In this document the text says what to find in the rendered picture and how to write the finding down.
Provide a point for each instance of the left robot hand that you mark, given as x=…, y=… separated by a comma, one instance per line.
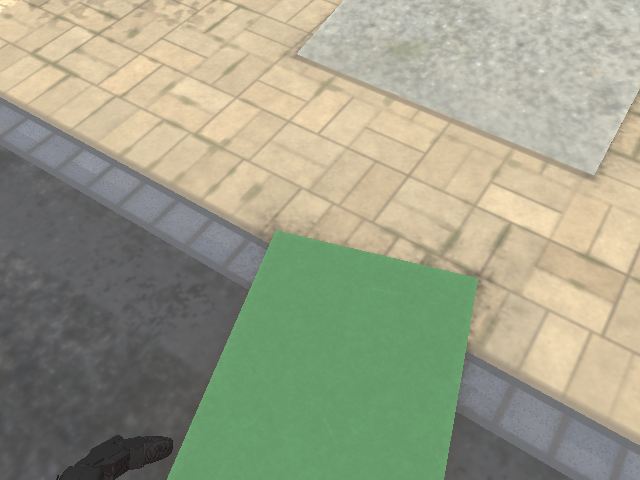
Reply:
x=114, y=457

